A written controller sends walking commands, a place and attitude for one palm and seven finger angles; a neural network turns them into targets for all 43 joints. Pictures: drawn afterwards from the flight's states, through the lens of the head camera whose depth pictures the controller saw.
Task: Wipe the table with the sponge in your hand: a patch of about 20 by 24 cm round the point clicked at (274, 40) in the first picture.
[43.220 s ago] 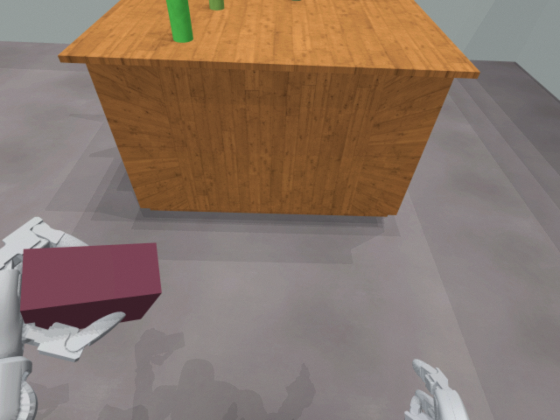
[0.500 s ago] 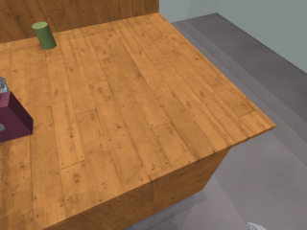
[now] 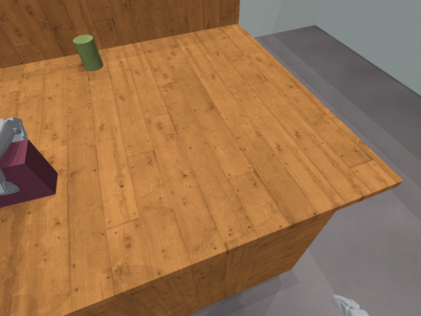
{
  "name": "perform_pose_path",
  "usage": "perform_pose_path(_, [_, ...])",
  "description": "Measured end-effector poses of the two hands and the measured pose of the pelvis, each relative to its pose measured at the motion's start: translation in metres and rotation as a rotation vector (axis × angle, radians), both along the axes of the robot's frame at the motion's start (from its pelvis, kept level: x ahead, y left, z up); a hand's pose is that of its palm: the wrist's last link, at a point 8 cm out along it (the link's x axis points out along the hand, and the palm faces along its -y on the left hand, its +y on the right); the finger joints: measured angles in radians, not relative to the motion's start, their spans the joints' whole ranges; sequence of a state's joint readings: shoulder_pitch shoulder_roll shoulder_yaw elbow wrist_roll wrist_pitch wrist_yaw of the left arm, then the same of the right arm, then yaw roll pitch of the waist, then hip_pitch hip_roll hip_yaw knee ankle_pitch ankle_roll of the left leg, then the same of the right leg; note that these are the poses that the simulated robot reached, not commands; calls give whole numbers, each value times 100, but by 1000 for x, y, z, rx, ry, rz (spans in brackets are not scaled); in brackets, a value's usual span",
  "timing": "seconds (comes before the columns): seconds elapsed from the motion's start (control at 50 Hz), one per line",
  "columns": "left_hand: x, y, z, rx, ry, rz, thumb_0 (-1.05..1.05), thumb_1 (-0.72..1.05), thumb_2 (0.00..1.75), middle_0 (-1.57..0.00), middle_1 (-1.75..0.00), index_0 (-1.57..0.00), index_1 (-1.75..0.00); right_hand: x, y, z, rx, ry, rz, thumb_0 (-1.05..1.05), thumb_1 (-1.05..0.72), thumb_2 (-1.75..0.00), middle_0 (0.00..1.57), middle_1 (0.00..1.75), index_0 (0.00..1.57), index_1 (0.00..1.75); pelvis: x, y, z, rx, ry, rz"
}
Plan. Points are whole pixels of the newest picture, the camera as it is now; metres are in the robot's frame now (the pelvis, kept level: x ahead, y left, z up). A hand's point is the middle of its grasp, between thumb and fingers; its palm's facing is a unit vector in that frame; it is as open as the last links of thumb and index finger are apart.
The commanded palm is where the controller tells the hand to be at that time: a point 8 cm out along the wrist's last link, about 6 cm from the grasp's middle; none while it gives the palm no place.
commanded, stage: wipe back along the first lane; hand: left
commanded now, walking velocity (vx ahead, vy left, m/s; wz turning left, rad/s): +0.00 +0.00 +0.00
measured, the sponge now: (14, 181) +0.32 +0.41 +0.08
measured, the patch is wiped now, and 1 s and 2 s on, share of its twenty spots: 1.00 1.00 1.00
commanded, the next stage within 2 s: lift the sponge slowly off the table in 1.30 s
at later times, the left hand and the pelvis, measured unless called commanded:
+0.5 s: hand out of the picture +0.29 +0.39 +0.13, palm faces +0.04 +0.00 -1.00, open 9.7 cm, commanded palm +0.24 +0.37 +0.15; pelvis +0.00 +0.02 +0.00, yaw -1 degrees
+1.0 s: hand out of the picture +0.25 +0.37 +0.13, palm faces +0.10 -0.02 -1.00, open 9.7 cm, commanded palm +0.20 +0.34 +0.15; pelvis +0.01 +0.02 +0.00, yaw -1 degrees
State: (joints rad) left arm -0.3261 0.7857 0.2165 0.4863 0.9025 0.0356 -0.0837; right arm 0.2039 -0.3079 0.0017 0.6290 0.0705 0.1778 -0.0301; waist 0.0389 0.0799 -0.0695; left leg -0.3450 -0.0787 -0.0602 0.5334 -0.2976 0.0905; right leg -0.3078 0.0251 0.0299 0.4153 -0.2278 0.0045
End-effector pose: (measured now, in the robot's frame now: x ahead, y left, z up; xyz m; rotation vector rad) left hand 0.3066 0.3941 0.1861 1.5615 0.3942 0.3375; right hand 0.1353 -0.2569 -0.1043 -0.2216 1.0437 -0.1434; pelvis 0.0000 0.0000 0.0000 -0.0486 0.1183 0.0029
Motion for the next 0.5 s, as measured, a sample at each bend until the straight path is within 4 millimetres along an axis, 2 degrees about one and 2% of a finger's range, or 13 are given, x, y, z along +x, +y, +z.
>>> perform_pose_path(0.2, [-16,-4,-2,-12,-37,-1,-1,-48,103,-71,-141,-74,-154,17,24,4,37,-63,48,1,-91,-89,20,30,21,30,-2,10,0,-1,-21,-6])
perform_pose_path(0.5, [-36,-12,-2,-12,-81,0,1,-46,103,-69,-143,-72,-154,41,38,13,50,-145,92,1,-91,-90,20,30,20,30,4,19,1,-6,-40,-9])
